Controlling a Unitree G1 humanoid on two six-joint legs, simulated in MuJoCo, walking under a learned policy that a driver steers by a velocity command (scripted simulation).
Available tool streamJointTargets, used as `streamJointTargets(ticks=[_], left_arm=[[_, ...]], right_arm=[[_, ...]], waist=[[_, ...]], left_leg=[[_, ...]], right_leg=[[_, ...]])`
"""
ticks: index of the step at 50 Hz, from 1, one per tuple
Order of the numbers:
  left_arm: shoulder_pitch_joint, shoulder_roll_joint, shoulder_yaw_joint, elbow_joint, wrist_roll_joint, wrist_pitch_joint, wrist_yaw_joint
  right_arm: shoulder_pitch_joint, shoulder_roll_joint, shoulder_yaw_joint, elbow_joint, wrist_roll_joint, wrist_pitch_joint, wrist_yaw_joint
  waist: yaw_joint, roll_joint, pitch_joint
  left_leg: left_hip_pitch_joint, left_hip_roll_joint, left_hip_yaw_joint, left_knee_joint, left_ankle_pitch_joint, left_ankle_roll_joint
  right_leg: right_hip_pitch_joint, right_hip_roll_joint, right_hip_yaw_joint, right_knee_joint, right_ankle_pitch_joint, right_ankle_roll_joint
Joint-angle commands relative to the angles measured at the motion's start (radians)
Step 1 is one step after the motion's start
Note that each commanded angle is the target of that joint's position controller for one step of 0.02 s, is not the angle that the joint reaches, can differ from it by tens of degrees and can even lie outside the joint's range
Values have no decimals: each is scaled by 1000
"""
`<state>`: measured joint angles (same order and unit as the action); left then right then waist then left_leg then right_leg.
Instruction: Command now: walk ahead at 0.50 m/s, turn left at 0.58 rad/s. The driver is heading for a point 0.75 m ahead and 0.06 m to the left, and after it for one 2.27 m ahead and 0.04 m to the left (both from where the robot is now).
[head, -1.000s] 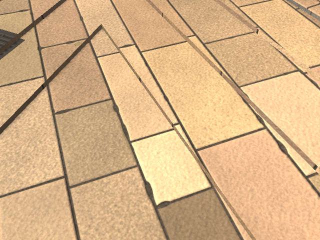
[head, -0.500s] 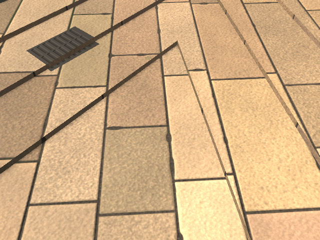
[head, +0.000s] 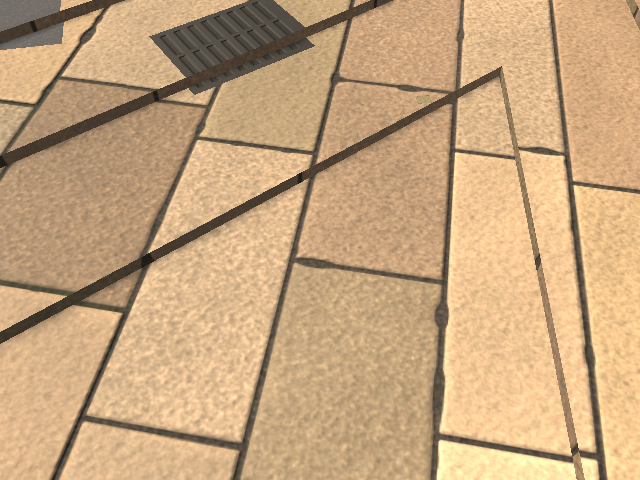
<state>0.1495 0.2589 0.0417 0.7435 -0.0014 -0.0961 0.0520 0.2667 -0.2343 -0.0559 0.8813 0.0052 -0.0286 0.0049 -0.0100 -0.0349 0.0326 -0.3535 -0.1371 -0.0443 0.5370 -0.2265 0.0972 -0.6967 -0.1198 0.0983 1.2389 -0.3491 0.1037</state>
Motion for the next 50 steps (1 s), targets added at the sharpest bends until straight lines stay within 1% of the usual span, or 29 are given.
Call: streamJointTargets(ticks=[1, 3, 6, 8, 9, 10, 11, 12, 13, 14, 15, 17, 18, 22, 27, 32, 34, 35, 36, 37, 38, 39, 40, 41, 42, 43, 46, 48, 50], left_arm=[[41, 39, 14, -57, 28, 0, -5], [-33, 32, 10, -74, 7, -3, -15], [-121, 71, 25, -116, -16, -9, -27], [-101, 99, 45, -122, -19, -18, -35], [-43, 106, 55, -107, -17, -22, -38], [76, 126, 69, -90, -12, -26, -35], [213, 214, 93, -72, 17, -29, -33], [293, 238, 104, -47, 16, -28, -49], [234, 152, 84, -74, 4, -30, -50], [177, 119, 75, -78, 3, -21, -47], [111, 95, 68, -82, 7, -14, -49], [40, 69, 62, -78, 11, -13, -50], [36, 65, 65, -73, 8, -18, -51], [99, 96, 84, -24, 4, -29, -42], [140, 132, 98, 12, -6, -16, -28], [189, 171, 114, 49, -26, 3, -31], [182, 199, 120, 61, -40, 10, -34], [167, 205, 117, 65, -47, 13, -34], [178, 182, 105, 69, -43, 13, -32], [172, 115, 75, 40, 4, 10, -32], [254, 32, 41, 3, 2, -19, -43], [156, 126, 62, 7, -46, -45, -53], [91, 148, 65, -7, -58, -50, -53], [75, 141, 63, 8, -38, -47, -44], [69, 137, 68, 15, -19, -39, -39], [101, 131, 69, 27, -22, -24, -42], [118, 89, 60, 36, -29, 16, -42], [69, 80, 56, 20, -24, 24, -39], [29, 74, 52, 9, -24, 20, -47]], right_arm=[[-84, -180, -45, -115, 8, -30, -38], [-41, -176, -50, -112, 20, -16, -47], [17, -160, -57, -112, 31, -9, -43], [26, -143, -57, -122, 31, -8, -38], [28, -121, -51, -126, 28, -9, -36], [17, -77, -37, -133, 23, -14, -33], [79, 2, -19, -157, 28, -26, -26], [108, -44, -21, -187, 43, -38, -24], [65, -133, -47, -174, 39, -36, -25], [-21, -146, -54, -190, 30, -26, -26], [-49, -136, -56, -195, 20, -17, -26], [-27, -113, -62, -194, 21, 0, -17], [-23, -99, -59, -194, 20, 9, -15], [-95, -77, -56, -219, 9, 21, -16], [-233, -51, -42, -248, 12, 9, 18], [-332, -54, -37, -289, 19, 7, 44], [-279, -80, -52, -285, 11, 5, 46], [-161, -108, -72, -251, 8, 5, 44], [10, -166, -104, -195, 10, 7, 34], [163, -262, -128, -165, 15, 7, 16], [144, -329, -116, -171, 12, -8, 16], [170, -240, -93, -169, 2, -14, 15], [105, -190, -77, -161, 5, -21, 13], [22, -154, -63, -169, 8, -27, 12], [-40, -120, -52, -169, 1, -34, 13], [-67, -98, -45, -168, -9, -42, 13], [-64, -112, -48, -133, -13, -69, 9], [-43, -119, -49, -109, -17, -77, 0], [-43, -120, -44, -97, -17, -80, -7]], waist=[[45, 78, -85], [9, 98, -89], [-20, 109, -56], [4, 122, -60], [33, 132, -76], [94, 117, -118], [106, -118, -233], [95, -353, -293], [103, -207, -181], [96, -123, -87], [67, -75, -45], [10, -95, -29], [6, -100, -36], [21, -53, -45], [66, -55, -16], [87, -60, 43], [37, -83, 9], [-37, -74, -53], [-114, -47, -149], [-158, 131, -263], [-56, 315, -390], [-120, 191, -368], [-109, 183, -242], [-71, 104, -176], [-36, 92, -127], [-3, 105, -115], [27, 87, -74], [15, 74, -34], [4, 77, -18]], left_leg=[[-136, 245, -250, -225, 348, 198], [-116, 210, -227, -211, 251, 172], [-56, 230, -304, -181, 51, 150], [-9, 229, -364, -112, -57, 119], [-5, 209, -366, -57, -78, 96], [-77, 160, -321, 98, -77, 56], [-316, 25, -172, 452, -260, -11], [-520, 35, -127, 698, -405, -30], [-588, 94, -155, 800, -320, -33], [-593, 130, -124, 811, -218, -32], [-541, 162, -103, 763, -144, -35], [-413, 207, -95, 680, -69, -46], [-386, 207, -76, 668, -36, -54], [-438, 216, -87, 517, 90, -77], [-385, 213, -6, 266, 235, -84], [-325, 196, 68, 128, 98, -38], [-175, 136, 122, 83, -2, 5], [0, 89, 154, 13, 42, 34], [279, 56, 150, -15, 107, 63], [600, 277, -172, 7, 173, 134], [767, 494, -704, -169, -23, 312], [735, 491, -670, -232, -64, 283], [625, 459, -489, -224, 32, 233], [475, 420, -364, -228, 129, 191], [352, 386, -283, -254, 205, 170], [285, 366, -229, -284, 248, 158], [214, 357, -108, -354, 356, 149], [216, 345, -36, -376, 401, 132], [219, 318, 41, -389, 399, 99]], right_leg=[[197, 1, -19, -324, 213, 11], [259, 62, -41, -484, 364, 8], [283, 94, -31, -605, 337, -9], [345, 106, -26, -674, 267, -47], [417, 109, -37, -694, 228, -72], [578, 56, 1, -710, 191, -114], [889, -174, 308, -782, 89, -232], [972, -339, 750, -931, -198, -341], [901, -305, 700, -961, -318, -323], [784, -259, 524, -957, -242, -286], [670, -202, 379, -967, -106, -267], [526, -148, 211, -1018, 63, -239], [507, -136, 150, -1040, 127, -243], [585, -161, 12, -1073, 293, -264], [634, -150, -148, -1076, 315, -239], [710, -190, -213, -1037, 377, -225], [714, -191, -249, -924, 717, -216], [695, -167, -286, -780, 885, -201], [581, -125, -321, -572, 893, -172], [282, -69, -324, -208, 354, -121], [-20, 103, -150, 71, -284, -84], [-117, 73, -30, 158, -221, -94], [-166, 29, -48, 133, -127, -114], [-113, -23, -48, 63, -33, -120], [-53, -47, -43, 0, 24, -118], [6, -65, -30, -23, 65, -120], [12, -58, -18, -95, 150, -105], [-39, -35, 4, -195, 249, -93], [-25, -7, -2, -340, 390, -99]])
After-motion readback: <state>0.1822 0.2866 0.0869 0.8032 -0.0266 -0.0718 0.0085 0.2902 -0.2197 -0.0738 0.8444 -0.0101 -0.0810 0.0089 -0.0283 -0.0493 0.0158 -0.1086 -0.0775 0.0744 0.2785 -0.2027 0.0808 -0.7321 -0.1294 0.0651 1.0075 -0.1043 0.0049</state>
